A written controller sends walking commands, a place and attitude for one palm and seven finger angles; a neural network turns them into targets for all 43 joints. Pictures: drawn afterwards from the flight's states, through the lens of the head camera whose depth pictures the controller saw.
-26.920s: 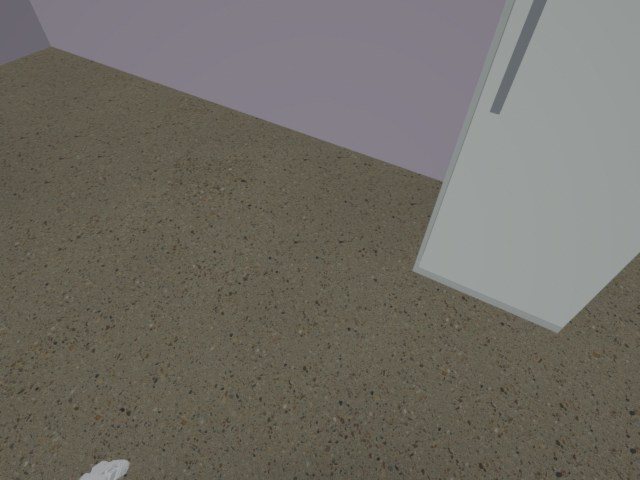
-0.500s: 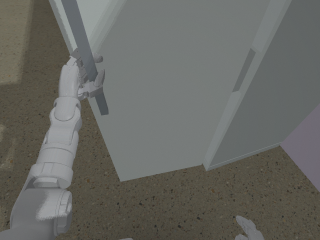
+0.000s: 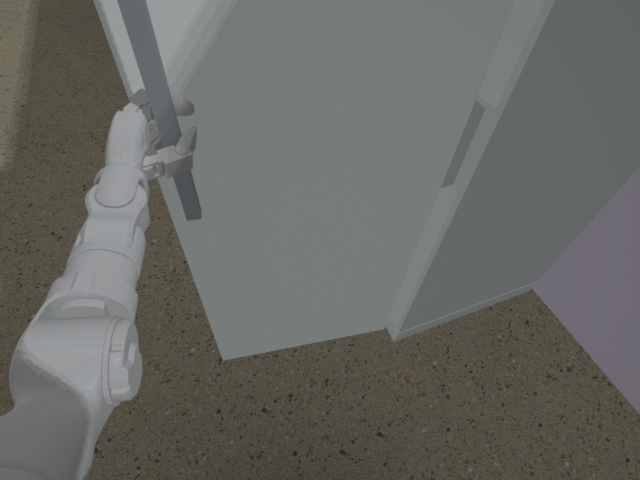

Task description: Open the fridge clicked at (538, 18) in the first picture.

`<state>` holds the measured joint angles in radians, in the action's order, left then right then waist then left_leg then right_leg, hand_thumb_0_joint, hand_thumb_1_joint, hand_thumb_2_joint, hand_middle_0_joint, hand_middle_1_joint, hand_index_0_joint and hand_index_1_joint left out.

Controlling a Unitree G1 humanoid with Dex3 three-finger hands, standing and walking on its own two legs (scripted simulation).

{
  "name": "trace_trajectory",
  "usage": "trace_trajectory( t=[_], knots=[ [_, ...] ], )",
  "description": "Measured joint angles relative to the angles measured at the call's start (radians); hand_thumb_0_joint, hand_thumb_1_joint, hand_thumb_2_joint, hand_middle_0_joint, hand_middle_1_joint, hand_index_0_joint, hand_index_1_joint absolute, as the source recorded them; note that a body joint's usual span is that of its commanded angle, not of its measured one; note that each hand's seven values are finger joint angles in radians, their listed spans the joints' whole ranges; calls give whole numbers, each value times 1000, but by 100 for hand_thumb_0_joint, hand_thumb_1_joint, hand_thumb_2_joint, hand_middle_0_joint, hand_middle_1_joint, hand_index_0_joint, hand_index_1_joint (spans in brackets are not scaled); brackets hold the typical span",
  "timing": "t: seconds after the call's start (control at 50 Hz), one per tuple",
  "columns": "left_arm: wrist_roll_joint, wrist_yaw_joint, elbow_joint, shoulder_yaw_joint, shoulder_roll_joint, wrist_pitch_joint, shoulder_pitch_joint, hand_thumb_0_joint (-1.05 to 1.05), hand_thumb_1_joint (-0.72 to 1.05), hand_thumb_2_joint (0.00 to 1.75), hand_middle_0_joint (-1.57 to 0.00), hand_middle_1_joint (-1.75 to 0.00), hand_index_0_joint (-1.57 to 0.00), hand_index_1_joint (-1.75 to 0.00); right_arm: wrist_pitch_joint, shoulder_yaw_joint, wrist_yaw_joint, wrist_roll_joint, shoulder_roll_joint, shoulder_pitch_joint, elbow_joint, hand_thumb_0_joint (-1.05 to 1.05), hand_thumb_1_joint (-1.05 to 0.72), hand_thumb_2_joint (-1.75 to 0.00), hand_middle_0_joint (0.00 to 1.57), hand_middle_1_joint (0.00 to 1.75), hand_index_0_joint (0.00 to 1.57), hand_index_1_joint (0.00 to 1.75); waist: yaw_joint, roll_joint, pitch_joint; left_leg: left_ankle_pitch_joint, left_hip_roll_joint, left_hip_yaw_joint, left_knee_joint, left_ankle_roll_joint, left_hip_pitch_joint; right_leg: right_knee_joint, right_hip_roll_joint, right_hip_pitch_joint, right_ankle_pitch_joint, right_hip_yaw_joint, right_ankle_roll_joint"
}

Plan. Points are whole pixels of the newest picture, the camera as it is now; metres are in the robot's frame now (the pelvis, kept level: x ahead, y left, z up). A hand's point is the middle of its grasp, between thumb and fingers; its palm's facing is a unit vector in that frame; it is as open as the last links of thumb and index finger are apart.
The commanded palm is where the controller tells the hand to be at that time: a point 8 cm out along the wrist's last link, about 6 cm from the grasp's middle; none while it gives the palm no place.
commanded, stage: loosen the grip on the handle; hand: left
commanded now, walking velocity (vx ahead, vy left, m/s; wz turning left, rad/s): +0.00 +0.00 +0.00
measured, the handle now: (165, 104) +0.52 +0.20 +0.20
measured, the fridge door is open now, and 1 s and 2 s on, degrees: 81 77 77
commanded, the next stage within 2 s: slip the hand off the handle in 0.52 s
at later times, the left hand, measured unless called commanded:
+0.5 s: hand (179, 152) +0.49 +0.19 +0.14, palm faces +0.14 -0.98 -0.15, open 14.0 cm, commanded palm +0.45 +0.24 +0.15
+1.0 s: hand (131, 158) +0.48 +0.24 +0.14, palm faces +0.15 -0.98 -0.14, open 14.6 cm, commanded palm +0.45 +0.29 +0.15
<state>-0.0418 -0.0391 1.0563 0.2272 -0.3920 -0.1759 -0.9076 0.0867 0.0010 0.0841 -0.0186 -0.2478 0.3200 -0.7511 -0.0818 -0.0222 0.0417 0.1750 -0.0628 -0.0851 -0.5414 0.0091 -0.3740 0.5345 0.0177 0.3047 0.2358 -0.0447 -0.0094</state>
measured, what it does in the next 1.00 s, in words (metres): shifts its weight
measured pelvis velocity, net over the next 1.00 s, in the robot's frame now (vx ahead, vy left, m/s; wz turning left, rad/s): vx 0.07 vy -0.01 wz -0.01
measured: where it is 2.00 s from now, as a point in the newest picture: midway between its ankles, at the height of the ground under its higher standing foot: outside the picture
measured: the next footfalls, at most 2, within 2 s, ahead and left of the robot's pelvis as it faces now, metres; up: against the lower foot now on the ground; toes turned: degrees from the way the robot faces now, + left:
none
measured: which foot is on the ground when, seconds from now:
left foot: down 0.00-1.00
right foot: down 0.00-1.00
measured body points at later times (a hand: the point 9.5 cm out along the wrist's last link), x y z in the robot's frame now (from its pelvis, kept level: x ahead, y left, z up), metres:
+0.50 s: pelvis +0.04 -0.01 +0.00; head +0.08 +0.00 +0.44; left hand +0.48 +0.24 +0.15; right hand +0.13 -0.28 -0.11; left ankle +0.07 +0.11 -0.73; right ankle +0.03 -0.13 -0.73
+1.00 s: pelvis +0.07 -0.01 -0.01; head +0.10 +0.00 +0.44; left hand +0.46 +0.30 +0.15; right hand +0.17 -0.27 -0.11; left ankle +0.07 +0.11 -0.73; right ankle +0.03 -0.13 -0.73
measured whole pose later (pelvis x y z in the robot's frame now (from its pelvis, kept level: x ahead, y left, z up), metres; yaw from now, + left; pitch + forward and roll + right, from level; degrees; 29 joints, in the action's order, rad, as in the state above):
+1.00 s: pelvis +0.07 -0.01 -0.01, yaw +0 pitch +7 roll -1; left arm 0.10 -0.21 0.67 0.36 -0.46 -0.10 -0.56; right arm 0.06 0.00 0.06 -0.04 -0.27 0.31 -0.65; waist -0.03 0.01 -0.07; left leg 0.31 -0.05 -0.05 -0.63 0.00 -0.45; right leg 0.60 0.01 0.36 0.36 -0.04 0.00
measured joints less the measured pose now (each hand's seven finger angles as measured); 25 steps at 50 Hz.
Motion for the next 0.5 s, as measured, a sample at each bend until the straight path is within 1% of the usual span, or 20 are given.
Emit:
trace_trajectory(
  t=[0.02,0.06,0.1,0.12,0.16,0.22,0.28,0.32,0.34,0.36,0.4,0.44,0.5],
  knots=[
    [-5,-12,32,13,-14,12,-21,-10,58,78,-42,-139,-39,-138,19,-2,-12,0,7,8,3,1,-91,-90,20,30,21,30,-12,-14,-25,-9,6,0,8,-2,-17,12,6,25,4,-1,3],
    [14,-20,54,51,-31,18,-29,-8,54,76,-43,-139,-41,-139,44,-9,-29,3,9,18,15,1,-91,-90,20,30,21,30,-29,-25,-55,-13,9,0,9,-5,-38,25,8,52,10,0,7],
    [25,-13,47,80,-44,-6,-9,-6,47,72,-44,-139,-42,-139,58,-12,-41,8,-2,22,29,1,-91,-90,20,30,21,30,-37,-19,-66,-2,11,3,-1,-5,-50,34,6,67,14,7,8],
    [23,-6,38,77,-52,-20,6,-5,43,70,-44,-139,-42,-139,62,-11,-46,10,-9,24,36,1,-91,-90,20,30,21,30,-37,-13,-68,3,13,6,-9,-3,-56,41,4,74,17,11,8],
    [15,3,15,55,-60,-46,33,-3,31,63,-44,-139,-43,-140,67,-6,-55,9,-20,28,46,1,-91,-90,20,30,21,30,-30,-3,-70,15,18,11,-27,1,-72,59,3,92,25,18,7],
    [37,1,-40,45,-51,-66,67,-2,8,51,-44,-139,-41,-138,66,-3,-61,2,-30,32,48,1,-91,-90,20,30,21,30,-16,2,-68,28,21,13,-44,1,-85,81,3,109,40,23,6],
    [73,-19,-91,25,-25,-56,103,-1,-14,40,-43,-137,-39,-136,64,-1,-57,-8,-32,39,41,1,-91,-90,20,30,21,30,2,2,-71,38,20,15,-50,-4,-83,85,2,106,53,23,6],
    [80,-24,-125,10,-4,-39,126,-1,-26,34,-41,-136,-38,-134,65,-1,-53,-12,-32,39,39,1,-91,-90,20,30,21,30,9,3,-70,49,19,19,-55,-6,-80,83,0,98,61,19,7],
    [83,-19,-146,11,6,-33,139,-1,-31,32,-40,-134,-38,-133,65,0,-51,-13,-31,36,40,1,-91,-90,20,30,21,30,12,3,-69,53,18,20,-56,-7,-78,82,-1,94,65,18,8],
    [76,-18,-153,26,11,-33,146,-1,-35,30,-40,-133,-37,-132,63,-2,-48,-11,-31,30,40,1,-91,-90,20,30,21,30,13,4,-68,58,17,21,-59,-8,-77,82,-2,93,68,18,9],
    [66,-28,-176,44,8,-35,159,-1,-41,26,-41,-131,-35,-130,53,-6,-42,-8,-28,16,46,1,-91,-90,20,30,21,30,12,3,-66,67,15,22,-64,-9,-79,83,-4,93,75,17,10],
    [56,-28,-213,49,2,-28,177,-1,-46,24,-42,-129,-34,-128,46,-5,-40,-6,-22,4,56,1,-91,-90,20,30,21,30,12,1,-65,73,12,21,-65,-11,-79,84,-6,93,81,18,11],
    [68,-26,-272,66,-6,-9,217,-1,-50,22,-39,-125,-31,-124,37,0,-38,-8,-14,-7,72,1,-91,-90,20,30,21,30,17,6,-73,83,8,18,-61,-15,-73,76,-10,87,86,21,13]
  ],
)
